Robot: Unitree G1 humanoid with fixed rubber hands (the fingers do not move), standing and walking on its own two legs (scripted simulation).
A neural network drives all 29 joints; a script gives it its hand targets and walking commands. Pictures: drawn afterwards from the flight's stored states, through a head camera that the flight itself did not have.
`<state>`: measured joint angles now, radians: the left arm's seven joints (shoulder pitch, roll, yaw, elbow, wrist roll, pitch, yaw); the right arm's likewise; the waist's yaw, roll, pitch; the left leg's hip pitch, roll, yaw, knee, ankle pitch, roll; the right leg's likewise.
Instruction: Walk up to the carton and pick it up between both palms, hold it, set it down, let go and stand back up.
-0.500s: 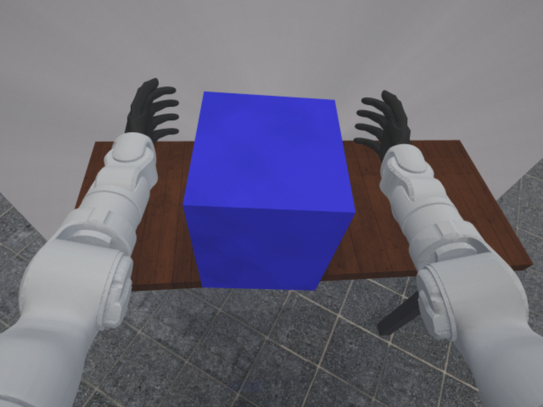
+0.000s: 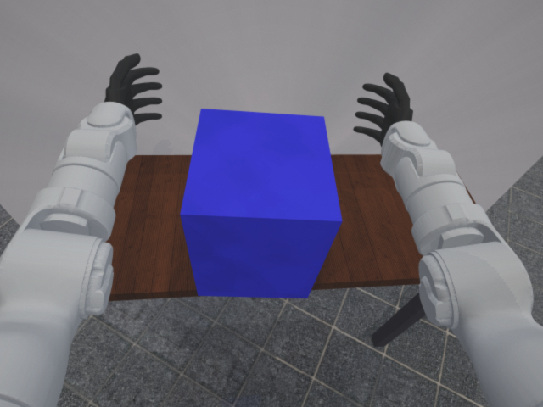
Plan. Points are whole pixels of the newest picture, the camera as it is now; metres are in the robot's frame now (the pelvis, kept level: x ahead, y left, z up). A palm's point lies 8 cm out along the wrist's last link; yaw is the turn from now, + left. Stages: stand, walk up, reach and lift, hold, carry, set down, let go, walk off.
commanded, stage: set down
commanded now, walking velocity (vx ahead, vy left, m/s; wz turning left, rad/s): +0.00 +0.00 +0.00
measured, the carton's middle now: (258, 210) +0.43 +0.02 +0.01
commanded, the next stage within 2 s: none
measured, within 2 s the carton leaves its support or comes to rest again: neither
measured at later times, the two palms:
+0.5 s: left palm (115, 195) +0.38 +0.22 +0.10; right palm (383, 206) +0.38 -0.16 +0.10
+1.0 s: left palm (113, 266) +0.30 +0.22 +0.04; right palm (385, 270) +0.31 -0.17 +0.04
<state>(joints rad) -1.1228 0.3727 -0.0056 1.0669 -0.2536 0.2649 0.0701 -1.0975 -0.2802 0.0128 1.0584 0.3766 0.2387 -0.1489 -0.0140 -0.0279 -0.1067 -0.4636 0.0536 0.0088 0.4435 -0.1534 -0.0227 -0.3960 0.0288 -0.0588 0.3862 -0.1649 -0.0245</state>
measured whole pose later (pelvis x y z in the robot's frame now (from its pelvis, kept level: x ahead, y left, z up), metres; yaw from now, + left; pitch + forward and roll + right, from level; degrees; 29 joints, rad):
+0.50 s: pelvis +0.00 -0.01 +0.00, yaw +0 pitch +3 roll -1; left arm -0.55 0.29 0.12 0.53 -0.19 0.24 0.01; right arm -0.55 -0.15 0.00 0.56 0.27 0.14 -0.19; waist 0.01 -0.03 0.01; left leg -0.29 0.05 0.02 0.40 -0.15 -0.03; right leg -0.25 0.03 -0.04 0.38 -0.18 -0.03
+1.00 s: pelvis +0.01 +0.00 +0.01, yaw -1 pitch -2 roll +0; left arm -0.14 0.21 0.04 0.35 -0.15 0.06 0.02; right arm -0.13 -0.10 -0.01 0.41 0.18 -0.05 -0.12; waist 0.04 -0.04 0.05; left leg -0.18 0.03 0.03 0.38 -0.18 -0.01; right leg -0.14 0.01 -0.02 0.37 -0.21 -0.01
